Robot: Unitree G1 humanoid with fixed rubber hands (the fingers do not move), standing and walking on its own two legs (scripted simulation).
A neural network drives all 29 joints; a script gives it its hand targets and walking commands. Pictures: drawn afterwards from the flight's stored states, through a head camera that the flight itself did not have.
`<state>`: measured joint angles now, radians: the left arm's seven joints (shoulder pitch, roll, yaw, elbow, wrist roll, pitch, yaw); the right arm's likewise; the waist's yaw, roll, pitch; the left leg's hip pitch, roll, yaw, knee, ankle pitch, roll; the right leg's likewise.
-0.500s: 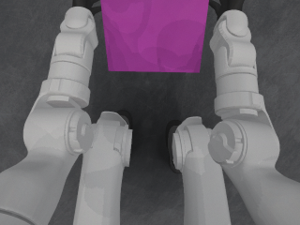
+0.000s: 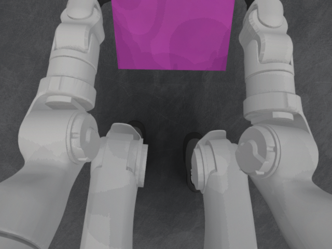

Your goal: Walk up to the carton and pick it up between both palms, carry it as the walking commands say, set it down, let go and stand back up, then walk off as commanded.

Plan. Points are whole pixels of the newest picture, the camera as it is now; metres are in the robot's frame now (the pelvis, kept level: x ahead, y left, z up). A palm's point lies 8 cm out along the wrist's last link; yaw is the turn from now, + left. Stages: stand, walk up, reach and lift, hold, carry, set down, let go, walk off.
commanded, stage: set down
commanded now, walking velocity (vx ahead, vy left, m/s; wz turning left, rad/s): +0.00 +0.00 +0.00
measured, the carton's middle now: (174, 9) +0.56 +0.04 -0.25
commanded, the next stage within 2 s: none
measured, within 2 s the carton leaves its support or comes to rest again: neither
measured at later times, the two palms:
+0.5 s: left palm out of the picture +0.55 +0.18 -0.17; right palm out of the picture +0.56 -0.11 -0.14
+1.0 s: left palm out of the picture +0.55 +0.18 -0.17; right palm out of the picture +0.57 -0.11 -0.15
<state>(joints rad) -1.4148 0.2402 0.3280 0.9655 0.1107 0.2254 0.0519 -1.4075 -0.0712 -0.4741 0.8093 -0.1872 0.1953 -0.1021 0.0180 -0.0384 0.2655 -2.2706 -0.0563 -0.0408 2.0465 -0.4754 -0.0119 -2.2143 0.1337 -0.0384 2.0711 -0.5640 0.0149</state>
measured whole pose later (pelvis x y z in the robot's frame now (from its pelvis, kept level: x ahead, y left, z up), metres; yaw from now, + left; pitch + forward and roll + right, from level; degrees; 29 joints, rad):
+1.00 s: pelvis +0.01 +0.00 -0.01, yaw +0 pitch +41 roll -2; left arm -1.44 0.23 0.39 1.00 0.18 0.17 -0.01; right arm -1.42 -0.10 -0.48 0.85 -0.21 0.17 -0.07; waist 0.02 -0.03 0.26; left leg -2.29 -0.05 -0.04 2.08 -0.51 -0.01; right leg -2.24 0.15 -0.04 2.10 -0.58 0.01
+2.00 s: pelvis -0.01 +0.00 +0.01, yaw +1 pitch +29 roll -2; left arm -1.40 0.41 0.21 0.81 -0.18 0.23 0.10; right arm -1.41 -0.30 -0.16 0.74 0.18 0.23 -0.19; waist 0.03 -0.03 0.52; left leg -2.07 -0.06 -0.03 2.06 -0.50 -0.01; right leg -2.02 0.11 -0.04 2.09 -0.59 0.00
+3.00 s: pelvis +0.05 -0.01 +0.26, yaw +5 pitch +45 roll +1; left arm -0.98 0.26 0.21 0.92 -0.02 0.12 -0.03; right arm -0.97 -0.21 -0.21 0.85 -0.01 0.14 -0.07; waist 0.01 -0.01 -0.18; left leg -1.54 -0.07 -0.06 1.02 -0.26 -0.01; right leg -1.51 0.06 0.02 1.08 -0.35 -0.02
